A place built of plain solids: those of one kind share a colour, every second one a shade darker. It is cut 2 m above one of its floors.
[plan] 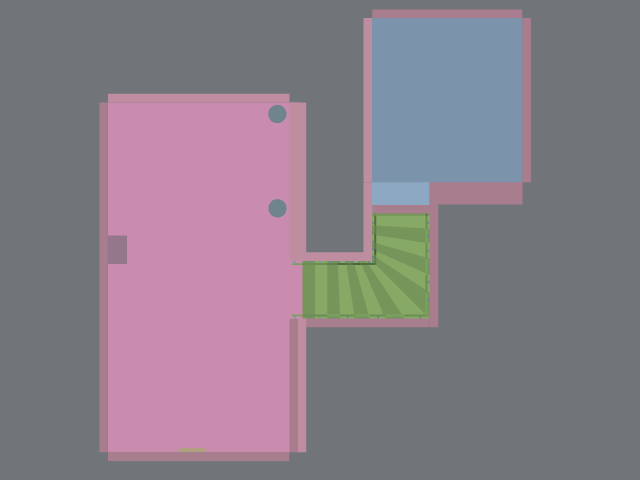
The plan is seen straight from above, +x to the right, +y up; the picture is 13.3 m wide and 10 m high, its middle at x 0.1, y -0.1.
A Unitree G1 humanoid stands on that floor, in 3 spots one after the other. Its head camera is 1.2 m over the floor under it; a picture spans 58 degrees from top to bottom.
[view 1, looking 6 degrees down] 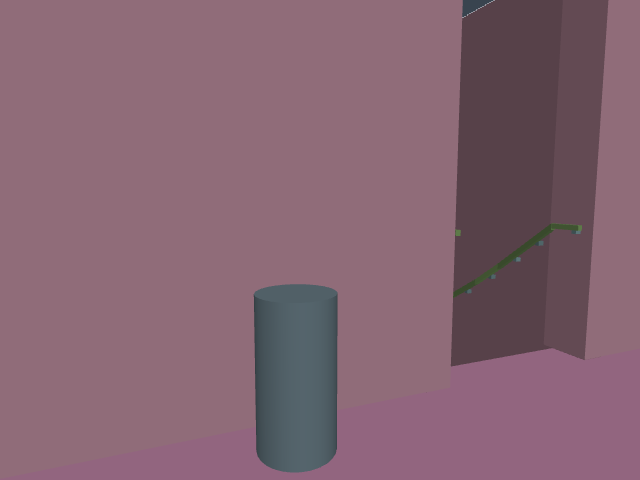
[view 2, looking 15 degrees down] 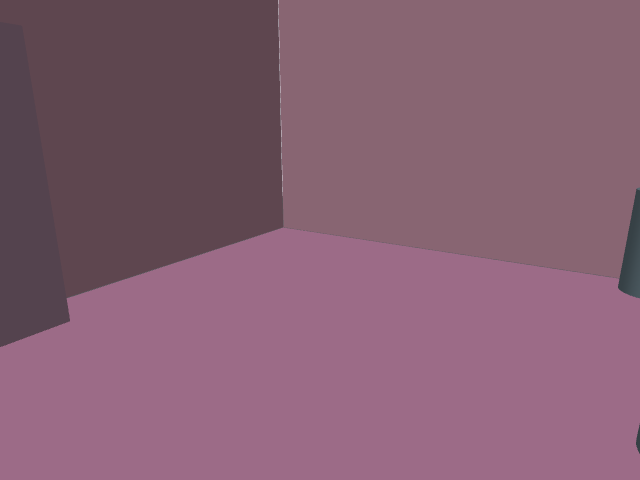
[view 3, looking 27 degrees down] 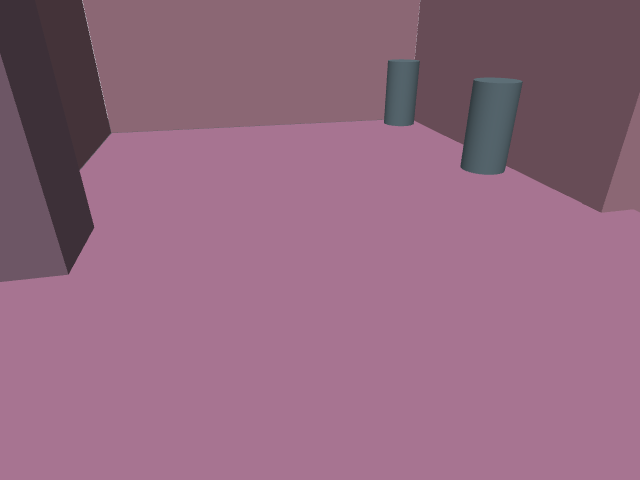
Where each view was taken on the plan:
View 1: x -2.64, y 1.19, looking -22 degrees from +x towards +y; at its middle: wall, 2.28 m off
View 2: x -1.26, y -1.29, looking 122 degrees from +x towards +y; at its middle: floor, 4.64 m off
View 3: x -3.07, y -2.80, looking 77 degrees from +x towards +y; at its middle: floor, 2.64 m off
